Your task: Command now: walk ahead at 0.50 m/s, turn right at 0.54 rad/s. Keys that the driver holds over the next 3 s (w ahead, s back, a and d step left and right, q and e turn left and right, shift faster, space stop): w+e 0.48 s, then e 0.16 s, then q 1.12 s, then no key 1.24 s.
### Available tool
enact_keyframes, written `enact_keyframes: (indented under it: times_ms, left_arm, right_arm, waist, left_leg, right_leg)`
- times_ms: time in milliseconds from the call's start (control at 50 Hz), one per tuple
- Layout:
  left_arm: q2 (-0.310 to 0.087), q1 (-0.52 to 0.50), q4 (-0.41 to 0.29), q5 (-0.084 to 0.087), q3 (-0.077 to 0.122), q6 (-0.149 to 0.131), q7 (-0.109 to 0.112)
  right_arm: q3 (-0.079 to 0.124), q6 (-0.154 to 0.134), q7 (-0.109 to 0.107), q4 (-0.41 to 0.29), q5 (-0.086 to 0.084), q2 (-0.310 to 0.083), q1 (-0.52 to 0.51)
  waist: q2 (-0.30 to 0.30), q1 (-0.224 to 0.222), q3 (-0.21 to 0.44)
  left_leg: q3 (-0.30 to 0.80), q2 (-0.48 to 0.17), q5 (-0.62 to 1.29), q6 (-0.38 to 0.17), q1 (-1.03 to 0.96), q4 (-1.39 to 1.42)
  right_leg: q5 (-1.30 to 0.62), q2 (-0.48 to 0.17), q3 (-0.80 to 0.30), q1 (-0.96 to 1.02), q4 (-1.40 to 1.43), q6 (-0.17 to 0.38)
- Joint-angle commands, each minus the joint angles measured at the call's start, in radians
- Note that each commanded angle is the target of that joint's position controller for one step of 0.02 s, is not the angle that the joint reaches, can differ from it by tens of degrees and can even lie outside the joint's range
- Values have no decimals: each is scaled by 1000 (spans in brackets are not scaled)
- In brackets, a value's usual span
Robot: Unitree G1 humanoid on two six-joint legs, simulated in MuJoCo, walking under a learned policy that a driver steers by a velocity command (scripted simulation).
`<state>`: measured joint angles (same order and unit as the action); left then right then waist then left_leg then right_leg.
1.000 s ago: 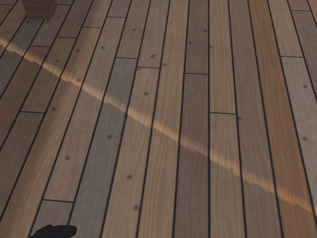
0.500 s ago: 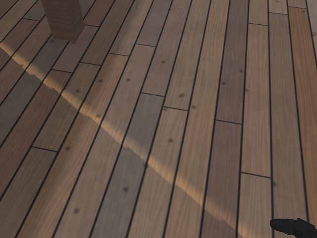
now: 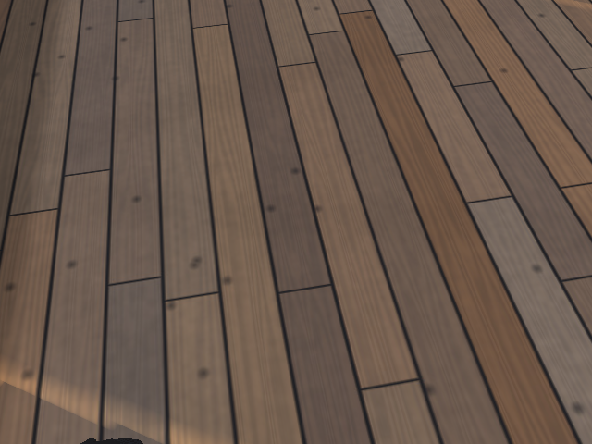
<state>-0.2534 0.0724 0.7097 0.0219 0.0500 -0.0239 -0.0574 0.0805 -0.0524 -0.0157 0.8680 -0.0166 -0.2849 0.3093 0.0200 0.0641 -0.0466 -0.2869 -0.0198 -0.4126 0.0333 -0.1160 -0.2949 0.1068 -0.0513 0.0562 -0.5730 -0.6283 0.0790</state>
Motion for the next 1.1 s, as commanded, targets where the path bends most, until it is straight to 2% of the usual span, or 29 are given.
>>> enact_keyframes:
  times_ms: [20,40,60,80,100,120,140,160,220,340,440,500,520,540,560,580,600,640,660,700,760,860,880,900,920,940,1000,1040,1100]
  left_arm:
    - [-193,251,-15,6,87,-3,10]
    - [-286,386,15,6,120,9,33]
    - [-368,328,-5,8,122,-6,32]
    - [-273,353,-26,1,97,-20,25]
    - [-225,311,-21,-4,83,-35,23]
    - [-195,247,-29,0,73,-41,23]
    - [-161,184,-42,-2,63,-41,26]
    - [-143,154,-60,-15,54,-42,32]
    - [-169,167,-62,-10,61,-47,49]
    - [-197,255,-35,-1,69,-31,75]
    - [-186,307,-12,5,69,-17,82]
    - [-168,260,-29,0,65,-7,84]
    - [-123,241,-55,-11,47,-8,81]
    - [-64,372,-77,2,31,-12,86]
    - [-134,426,-74,1,34,-14,86]
    - [-208,361,-66,6,57,-4,85]
    - [-224,280,-82,2,63,8,87]
    - [-201,237,-103,-5,71,32,89]
    - [-154,249,-103,-2,59,42,88]
    - [-83,245,-111,-10,35,45,89]
    - [-50,224,-96,-32,14,36,83]
    - [-108,141,-105,-33,31,28,77]
    - [-136,123,-117,-39,38,27,82]
    - [-194,132,-135,-50,50,29,93]
    - [-237,123,-149,-52,60,42,106]
    - [-197,118,-129,-45,55,51,103]
    - [-184,117,-127,-43,57,38,104]
    - [-175,53,-120,-29,57,27,104]
    - [-170,-18,-110,-29,62,29,102]
  right_arm:
    - [45,12,-13,-64,-15,-204,-62]
    - [24,2,-14,-83,13,-150,-40]
    - [-19,-30,3,-136,38,-12,51]
    - [-6,-70,18,-148,-5,-105,-75]
    - [3,-90,24,-174,-35,-138,-154]
    - [0,-98,17,-167,-19,-129,-157]
    - [7,-96,10,-154,10,-136,-152]
    - [13,-84,11,-150,18,-142,-129]
    - [8,-53,10,-159,32,-107,-130]
    - [-16,-54,23,-224,22,-55,-344]
    - [-2,-76,44,-250,9,-103,-392]
    - [25,-91,37,-215,19,-148,-234]
    - [39,-97,30,-207,46,-195,-110]
    - [57,-84,24,-191,70,-274,-4]
    - [43,-72,32,-190,37,-208,-2]
    - [20,-59,26,-212,26,-130,-58]
    - [7,-44,21,-224,30,-97,-107]
    - [-4,-31,18,-210,34,-72,-170]
    - [-3,-30,22,-194,38,-83,-173]
    - [1,-33,26,-164,40,-103,-179]
    - [-5,-29,33,-137,22,-103,-227]
    - [-1,-4,40,-102,-13,-152,-205]
    - [-9,-2,40,-93,-13,-135,-178]
    - [-20,-4,41,-100,8,-103,-155]
    - [-31,-7,45,-95,23,-65,-75]
    - [-37,2,38,-102,6,-56,-79]
    - [3,47,21,-112,-3,-144,-127]
    - [8,77,15,-110,-6,-117,-79]
    - [-1,93,18,-129,-3,-79,-95]
  waist:
    - [-93,-202,153]
    - [45,-240,238]
    - [249,-100,333]
    - [112,-188,387]
    - [73,-184,237]
    - [-10,-134,160]
    - [-20,-95,110]
    - [3,-64,102]
    - [5,-46,81]
    - [55,-126,38]
    - [78,-133,37]
    - [110,-40,91]
    - [60,20,224]
    - [-210,-12,393]
    - [-325,-30,442]
    - [-206,-15,310]
    - [-118,-17,224]
    - [-102,-64,117]
    - [-129,-75,94]
    - [-149,-87,102]
    - [-132,-102,179]
    - [-127,-95,146]
    - [-113,-91,134]
    - [-40,-79,168]
    - [111,-38,200]
    - [206,-51,211]
    - [193,-99,133]
    - [135,-52,113]
    - [143,-44,120]
  left_leg:
    - [34,-222,1095,-103,91,-417]
    - [34,-167,690,-54,352,-736]
    - [194,55,-192,1,780,-1050]
    - [383,36,-182,-22,892,-1119]
    - [376,-9,-79,-48,955,-1077]
    - [375,-56,8,-56,906,-987]
    - [372,-83,56,-46,836,-903]
    - [379,-100,93,-37,769,-866]
    - [350,-93,156,11,726,-743]
    - [327,-9,494,41,656,-318]
    - [370,17,441,2,626,-189]
    - [342,24,390,-61,412,-119]
    - [434,-100,489,-122,166,-166]
    - [804,-355,600,-292,-221,-174]
    - [1019,-446,581,-343,-253,-122]
    - [870,-410,600,-309,-133,-117]
    - [704,-362,682,-274,-8,-119]
    - [520,-274,771,-240,201,-80]
    - [477,-241,772,-238,283,-44]
    - [435,-231,868,-274,327,-7]
    - [365,-200,920,-267,350,-12]
    - [416,-164,588,-210,364,-73]
    - [432,-139,466,-166,402,-95]
    - [418,-91,290,-109,456,-168]
    - [346,-2,-9,-56,566,-268]
    - [276,15,-49,-27,570,-339]
    - [292,4,-194,10,673,-686]
    - [309,-27,-169,26,651,-738]
    - [262,-30,-38,24,533,-600]
  right_leg:
    - [33,118,62,371,66,88]
    - [17,-15,-174,667,89,148]
    - [199,-243,-761,954,212,349]
    - [288,-275,-870,975,340,342]
    - [216,-251,-724,867,356,293]
    - [109,-205,-603,718,350,255]
    - [-1,-162,-506,590,358,230]
    - [-76,-138,-459,512,378,223]
    - [-222,-103,-375,401,408,226]
    - [-110,-22,-302,329,387,143]
    - [-45,-79,-437,455,274,122]
    - [-213,-35,-452,465,103,71]
    - [-181,26,-394,375,-132,26]
    - [250,177,-259,33,-495,-62]
    - [551,148,-264,-97,-678,-90]
    - [498,98,-269,-142,-753,-111]
    - [440,63,-218,-134,-751,-125]
    - [387,4,-181,-78,-647,-133]
    - [372,5,-158,-19,-583,-132]
    - [347,19,-137,44,-445,-137]
    - [167,8,-118,219,-168,-128]
    - [-50,64,-75,397,168,-91]
    - [-114,31,-110,459,226,-63]
    - [-305,-93,-214,549,206,-19]
    - [-422,-236,-299,636,172,72]
    - [-265,-274,-346,570,221,134]
    - [-325,-305,-359,506,267,171]
    - [-345,-292,-274,435,272,157]
    - [-303,-237,-152,363,266,118]
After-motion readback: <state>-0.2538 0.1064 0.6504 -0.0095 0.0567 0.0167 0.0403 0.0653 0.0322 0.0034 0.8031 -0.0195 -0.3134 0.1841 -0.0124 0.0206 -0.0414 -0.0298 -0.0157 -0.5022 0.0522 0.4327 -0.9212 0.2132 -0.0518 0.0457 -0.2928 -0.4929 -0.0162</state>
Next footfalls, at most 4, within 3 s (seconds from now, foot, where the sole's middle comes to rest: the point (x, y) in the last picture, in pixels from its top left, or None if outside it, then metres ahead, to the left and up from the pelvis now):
0.04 right None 0.18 -0.10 -0.76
0.52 left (281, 417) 0.51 0.04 -0.76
0.90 right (400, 429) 0.47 -0.21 -0.76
1.20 left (279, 410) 0.53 0.05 -0.76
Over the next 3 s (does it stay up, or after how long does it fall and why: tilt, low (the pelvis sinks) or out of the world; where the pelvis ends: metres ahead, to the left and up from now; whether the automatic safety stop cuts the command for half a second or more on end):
stays up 0.47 -0.02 0.01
